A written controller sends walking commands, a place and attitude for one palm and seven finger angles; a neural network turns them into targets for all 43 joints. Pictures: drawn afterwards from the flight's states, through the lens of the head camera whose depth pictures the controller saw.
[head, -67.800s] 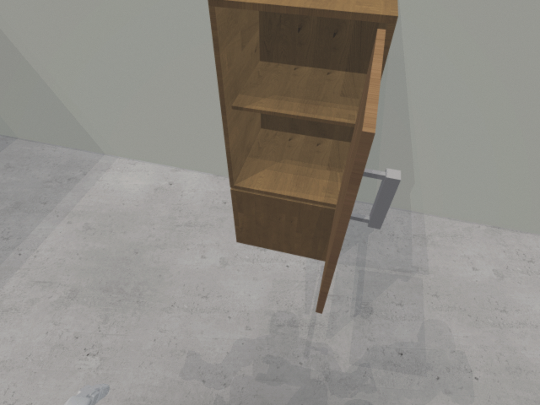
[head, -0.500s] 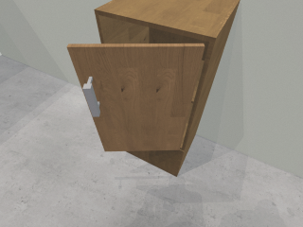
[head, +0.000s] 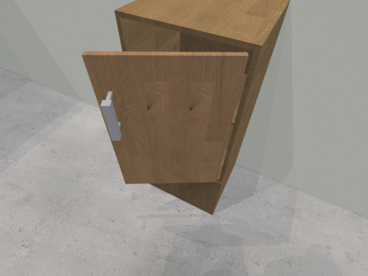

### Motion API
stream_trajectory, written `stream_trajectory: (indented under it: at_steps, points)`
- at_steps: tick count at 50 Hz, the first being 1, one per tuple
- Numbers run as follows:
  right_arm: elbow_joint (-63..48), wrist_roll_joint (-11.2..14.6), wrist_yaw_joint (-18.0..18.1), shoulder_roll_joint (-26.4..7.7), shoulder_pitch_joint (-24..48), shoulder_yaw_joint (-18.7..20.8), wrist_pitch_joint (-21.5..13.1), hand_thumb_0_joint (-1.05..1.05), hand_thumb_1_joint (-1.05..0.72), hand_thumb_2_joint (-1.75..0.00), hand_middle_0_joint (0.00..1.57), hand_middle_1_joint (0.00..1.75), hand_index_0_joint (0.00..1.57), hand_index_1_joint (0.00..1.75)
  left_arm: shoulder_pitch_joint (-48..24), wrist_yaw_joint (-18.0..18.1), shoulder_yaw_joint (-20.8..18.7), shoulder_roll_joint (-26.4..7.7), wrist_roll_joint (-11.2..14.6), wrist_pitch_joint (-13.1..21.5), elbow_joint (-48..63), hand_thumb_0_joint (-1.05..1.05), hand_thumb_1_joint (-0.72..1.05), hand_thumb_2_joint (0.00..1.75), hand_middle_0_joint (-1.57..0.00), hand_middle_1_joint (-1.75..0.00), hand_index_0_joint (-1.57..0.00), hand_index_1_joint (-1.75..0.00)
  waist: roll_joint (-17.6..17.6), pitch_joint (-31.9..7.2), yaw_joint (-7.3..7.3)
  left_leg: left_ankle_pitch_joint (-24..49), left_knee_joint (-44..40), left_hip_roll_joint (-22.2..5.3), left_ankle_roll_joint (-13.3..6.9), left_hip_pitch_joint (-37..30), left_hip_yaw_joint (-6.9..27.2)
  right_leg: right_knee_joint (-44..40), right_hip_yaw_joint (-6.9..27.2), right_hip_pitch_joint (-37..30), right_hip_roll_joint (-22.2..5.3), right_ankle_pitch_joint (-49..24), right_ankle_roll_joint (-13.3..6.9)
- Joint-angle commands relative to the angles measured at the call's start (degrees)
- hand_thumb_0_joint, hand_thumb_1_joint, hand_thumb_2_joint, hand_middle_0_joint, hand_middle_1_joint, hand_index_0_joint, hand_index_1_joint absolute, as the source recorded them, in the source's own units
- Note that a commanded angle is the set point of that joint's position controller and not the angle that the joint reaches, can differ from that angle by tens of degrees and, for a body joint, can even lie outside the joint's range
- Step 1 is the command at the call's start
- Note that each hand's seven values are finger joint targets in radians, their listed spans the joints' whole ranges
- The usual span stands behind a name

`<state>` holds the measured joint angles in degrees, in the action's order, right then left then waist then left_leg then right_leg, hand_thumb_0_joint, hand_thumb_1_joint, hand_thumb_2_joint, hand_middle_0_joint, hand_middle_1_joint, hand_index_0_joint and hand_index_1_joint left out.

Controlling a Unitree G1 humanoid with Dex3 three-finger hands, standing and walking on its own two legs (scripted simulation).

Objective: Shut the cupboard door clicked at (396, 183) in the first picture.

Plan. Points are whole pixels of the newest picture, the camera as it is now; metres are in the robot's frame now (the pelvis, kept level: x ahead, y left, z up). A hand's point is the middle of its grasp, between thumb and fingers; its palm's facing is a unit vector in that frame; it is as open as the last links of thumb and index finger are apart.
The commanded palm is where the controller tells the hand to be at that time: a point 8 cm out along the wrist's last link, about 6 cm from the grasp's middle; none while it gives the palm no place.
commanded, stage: look again from close up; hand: left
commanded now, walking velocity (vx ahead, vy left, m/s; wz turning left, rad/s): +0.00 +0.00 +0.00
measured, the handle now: (113, 116) +0.51 +0.23 +0.04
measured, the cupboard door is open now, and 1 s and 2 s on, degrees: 29 29 29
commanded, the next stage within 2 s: shuffle to correct the standing spot in 0.34 s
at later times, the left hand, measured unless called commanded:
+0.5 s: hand out of the picture +0.00 +0.21 -0.17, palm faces +0.00 -0.98 -0.18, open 7.4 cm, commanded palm none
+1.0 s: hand out of the picture -0.01 +0.16 -0.19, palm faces +0.11 -0.98 -0.13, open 7.4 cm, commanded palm none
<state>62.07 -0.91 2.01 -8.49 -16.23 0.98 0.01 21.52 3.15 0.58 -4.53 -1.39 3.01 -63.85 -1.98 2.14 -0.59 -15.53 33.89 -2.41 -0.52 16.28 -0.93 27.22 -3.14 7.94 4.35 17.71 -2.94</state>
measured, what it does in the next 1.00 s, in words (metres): lifts its left foot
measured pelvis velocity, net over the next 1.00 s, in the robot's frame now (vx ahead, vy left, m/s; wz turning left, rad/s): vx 0.09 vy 0.02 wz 0.04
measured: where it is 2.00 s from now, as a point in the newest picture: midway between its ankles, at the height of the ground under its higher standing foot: outside the picture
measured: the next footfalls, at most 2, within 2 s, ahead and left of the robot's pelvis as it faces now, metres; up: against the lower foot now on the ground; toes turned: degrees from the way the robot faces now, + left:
right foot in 1.34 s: +0.13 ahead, -0.17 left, +0.00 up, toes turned +2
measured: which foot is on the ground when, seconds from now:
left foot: down 0.00-1.00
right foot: down 0.00-0.96, up 0.98-1.00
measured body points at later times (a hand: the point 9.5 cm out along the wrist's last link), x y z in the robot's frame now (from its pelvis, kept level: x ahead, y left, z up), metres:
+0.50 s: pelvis +0.00 +0.03 +0.01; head +0.01 +0.04 +0.46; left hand +0.00 +0.26 -0.16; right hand +0.00 -0.19 -0.15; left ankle +0.02 +0.11 -0.73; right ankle -0.03 -0.09 -0.73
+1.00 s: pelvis +0.09 +0.02 -0.01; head +0.11 +0.05 +0.44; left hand -0.01 +0.22 -0.18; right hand +0.17 -0.21 -0.15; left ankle +0.10 +0.10 -0.73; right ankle -0.02 -0.09 -0.70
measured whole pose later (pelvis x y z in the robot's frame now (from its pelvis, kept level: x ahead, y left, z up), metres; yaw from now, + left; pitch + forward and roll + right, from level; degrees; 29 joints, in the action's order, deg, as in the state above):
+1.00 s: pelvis +0.09 +0.02 -0.01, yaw +2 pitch +0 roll -1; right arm 59.3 -0.7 2.0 -8.6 -10.1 0.1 -2.3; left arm 24.7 2.9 -0.1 -7.9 -0.6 0.7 -65.2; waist 3.6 3.5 2.3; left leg -17.1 37.0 0.4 -4.3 18.3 -6.2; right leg 46.4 -3.0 10.7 -0.4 29.9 -0.2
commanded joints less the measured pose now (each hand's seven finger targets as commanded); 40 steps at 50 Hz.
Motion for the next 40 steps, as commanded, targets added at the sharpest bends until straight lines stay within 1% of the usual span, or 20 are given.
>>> stream_trajectory:
  at_steps: [1,2,4,5,8,14,19,22,25,28,29,31,32,34,35,36,37,38,39,40]
  points:
    - [-2.2,0.1,-0.2,-2.9,-5.4,-0.4,-2.0,0.0,-0.9,-0.9,0.2,0.3,0.2,0.3,1.5,0.3,-1.3,-6.5,0.5,-0.1,3.6,0.0,0.9,0.9,-0.2,-0.3,-0.2,-0.3,1.0,-0.8,-0.68,9.8,-5.8,-3.2,-1.6,-4.5,3.3,-3.0,7.3,4.9,-8.9,-13.4,-1.1]
    - [-2.3,0.1,-0.2,-3.4,-4.2,-0.4,-1.9,0.0,-0.9,-0.9,0.2,0.3,0.2,0.3,1.2,0.2,-1.2,-7.1,0.4,-0.8,3.8,0.0,0.9,0.9,-0.2,-0.3,-0.2,-0.3,-1.8,1.7,-0.13,7.7,-7.3,-3.3,-2.0,-1.9,4.6,-3.3,6.7,5.0,-8.3,-7.4,-0.7]
    - [-3.1,0.2,-0.3,-4.1,-2.5,-0.5,-1.5,0.0,-0.9,-0.9,0.2,0.3,0.2,0.3,1.9,-0.2,-0.9,-7.3,0.4,-1.5,3.5,0.0,0.9,0.9,-0.2,-0.3,-0.2,-0.3,-1.0,6.2,0.72,0.3,-10.9,-3.3,-2.6,2.0,6.3,-4.4,6.8,6.8,-7.4,1.1,-0.5]
    - [-3.1,0.1,-0.4,-4.1,-2.3,-0.6,-1.5,0.0,-0.9,-0.9,0.2,0.3,0.2,0.3,2.0,-0.2,-0.9,-7.4,0.2,-1.5,3.7,0.0,0.9,0.9,-0.2,-0.3,-0.2,-0.3,-0.7,7.9,0.91,-1.6,-12.1,-3.1,-2.7,3.4,6.6,-4.9,6.7,7.3,-7.4,2.2,-0.4]
    - [-3.5,-0.1,-0.6,-5.5,-2.6,-0.5,-1.3,0.0,-0.9,-0.9,0.2,0.3,0.2,0.3,1.6,-0.6,-0.7,-8.2,0.3,-1.8,4.1,0.0,0.9,0.9,-0.2,-0.3,-0.2,-0.3,1.7,7.0,0.95,-6.5,-14.8,-3.2,-2.9,3.4,8.0,-4.4,6.5,7.2,-7.3,3.8,-0.1]
    - [-3.2,-0.1,-0.6,-7.2,-2.1,-0.3,-1.6,0.0,-0.9,-0.9,0.2,0.3,0.2,0.3,1.0,-0.8,-0.7,-9.2,0.3,-2.2,5.0,0.0,0.9,0.9,-0.2,-0.3,-0.2,-0.3,1.2,4.1,1.38,-8.6,-18.4,-4.5,-3.6,2.8,9.9,-2.6,5.1,4.9,-7.5,0.8,0.5]
    - [-2.7,0.1,-0.6,-7.3,-2.0,-0.3,-2.1,0.0,-0.9,-0.9,0.2,0.3,0.2,0.3,0.8,-0.9,-0.8,-9.7,0.3,-2.0,4.8,0.0,0.9,0.9,-0.2,-0.3,-0.2,-0.3,0.5,0.7,1.36,-2.0,-17.3,-4.2,-3.6,-0.9,8.8,-3.2,5.4,4.1,-8.3,-2.3,0.7]
    - [-2.0,0.2,-0.5,-7.1,-2.0,-0.5,-2.3,0.0,-0.9,-0.9,0.2,0.3,0.2,0.3,0.5,-0.8,-0.7,-9.9,0.4,-1.9,4.4,0.0,0.9,0.9,-0.2,-0.3,-0.2,-0.3,0.6,0.3,1.19,2.8,-16.1,-4.0,-3.5,-2.6,7.8,-3.6,5.6,4.0,-8.7,-3.8,0.9]
    - [-1.2,0.0,-0.5,-7.1,-3.0,-0.2,-1.9,0.0,-0.9,-0.9,0.2,0.3,0.2,0.3,1.1,-1.1,-0.8,-9.4,0.0,-2.0,3.7,0.0,0.9,0.9,-0.2,-0.3,-0.2,-0.3,1.2,-0.3,0.73,-6.5,-17.2,-5.2,-4.5,-3.4,9.8,-1.3,3.1,5.0,-7.6,3.0,0.9]
    - [-1.5,-0.1,-0.6,-8.4,-2.7,0.5,-1.4,0.0,-0.9,-0.9,0.2,0.3,0.2,0.3,1.1,-1.5,-0.9,-8.8,-0.5,-2.3,3.6,0.0,0.9,0.9,-0.2,-0.3,-0.2,-0.3,-1.4,3.4,0.53,-16.2,-19.8,-6.9,-6.3,-0.5,13.9,1.9,1.2,8.4,-6.4,7.1,0.8]
    - [-1.6,-0.1,-0.5,-8.5,-2.7,0.6,-1.4,0.0,-0.9,-0.9,0.2,0.3,0.2,0.3,1.3,-1.6,-1.0,-8.8,-0.6,-2.2,3.6,0.0,0.9,0.9,-0.2,-0.3,-0.2,-0.3,-2.4,3.6,0.58,-16.7,-20.0,-7.2,-6.9,-0.4,15.0,2.7,1.1,9.1,-6.4,7.2,0.8]
    - [-1.9,-0.1,-0.5,-8.2,-2.6,0.8,-1.5,0.0,-0.9,-0.9,0.2,0.3,0.2,0.3,2.0,-1.8,-1.1,-8.7,-0.6,-2.0,3.3,0.0,0.9,0.9,-0.2,-0.3,-0.2,-0.3,-1.7,3.9,0.93,-15.0,-18.7,-7.3,-7.8,0.4,15.6,2.4,1.3,8.9,-6.7,6.6,0.6]
    - [-2.1,-0.1,-0.5,-7.9,-2.5,0.8,-1.6,0.0,-0.9,-0.9,0.2,0.3,0.2,0.3,2.6,-1.8,-1.2,-8.6,-0.6,-1.8,3.2,0.0,0.9,0.9,-0.2,-0.3,-0.2,-0.3,-1.2,3.3,1.11,-13.0,-17.3,-6.9,-7.7,1.2,15.1,1.6,1.8,7.7,-7.1,5.9,0.4]
    - [-2.7,0.0,-0.5,-7.2,-1.7,0.8,-2.0,0.0,-0.9,-0.9,0.2,0.3,0.2,0.3,4.1,-1.8,-1.4,-9.0,-0.4,-1.4,2.8,0.0,0.9,0.9,-0.2,-0.3,-0.2,-0.3,0.3,3.0,1.65,-8.0,-13.0,-4.9,-6.8,3.9,11.7,-1.0,3.5,4.3,-8.6,5.0,-0.1]
    - [-3.0,0.0,-0.6,-6.3,-1.0,0.6,-2.1,0.0,-0.9,-0.9,0.2,0.3,0.2,0.3,5.0,-1.8,-1.7,-9.5,-0.3,-1.3,2.5,0.0,0.9,0.9,-0.2,-0.3,-0.2,-0.3,2.8,3.0,2.05,-4.9,-9.7,-3.3,-6.1,6.0,9.4,-2.7,4.9,1.9,-9.7,4.4,-0.6]
    - [-3.5,0.0,-0.7,-5.6,0.0,0.5,-2.3,0.0,-0.9,-0.9,0.2,0.3,0.2,0.3,6.4,-1.7,-1.9,-10.1,-0.3,-1.1,2.0,0.0,0.9,0.9,-0.2,-0.3,-0.2,-0.3,6.6,2.7,2.66,-1.2,-4.0,-0.5,-5.0,9.0,4.7,-5.0,7.9,-1.4,-12.0,2.8,-1.6]
    - [-4.1,0.0,-0.8,-4.1,0.7,0.1,-2.6,0.0,-0.9,-0.9,0.2,0.3,0.2,0.3,8.2,-1.4,-2.3,-11.3,-0.2,-0.9,1.2,0.0,0.9,0.9,-0.2,-0.3,-0.2,-0.3,12.1,2.0,2.9,-0.7,2.4,2.3,-3.6,12.0,-0.3,-7.3,12.3,-4.6,-15.6,-1.6,-3.3]
    - [-4.9,-0.3,-1.0,-3.3,2.1,0.1,-2.6,0.0,-0.9,-0.9,0.2,0.3,0.2,0.3,9.8,-1.1,-2.6,-12.1,-0.2,-0.6,0.8,0.0,0.9,0.9,-0.2,-0.3,-0.2,-0.3,14.5,2.9,3.28,-5.6,7.7,3.2,-2.9,15.5,-3.2,-8.7,16.4,-6.3,-19.8,-8.7,-5.6]
    - [-5.7,-0.4,-1.2,-3.0,4.4,0.2,-2.5,0.0,-0.9,-0.9,0.2,0.3,0.2,0.3,11.3,-1.0,-2.7,-11.9,-0.3,-0.3,0.5,0.0,0.9,0.9,-0.2,-0.3,-0.2,-0.3,13.9,4.1,4.17,-12.0,13.0,2.7,-2.6,19.2,-3.3,-9.1,17.6,-7.9,-21.7,-17.4,-8.0]
    - [-6.4,-0.4,-1.3,-2.8,5.9,0.3,-2.5,0.0,-0.9,-0.9,0.2,0.3,0.2,0.3,12.9,-0.7,-2.7,-11.8,-0.6,0.0,0.1,0.0,0.9,0.9,-0.2,-0.3,-0.2,-0.3,12.3,4.2,4.77,-14.9,17.3,2.1,-2.6,22.4,-3.5,-8.8,18.5,-10.4,-23.2,-25.1,-9.8]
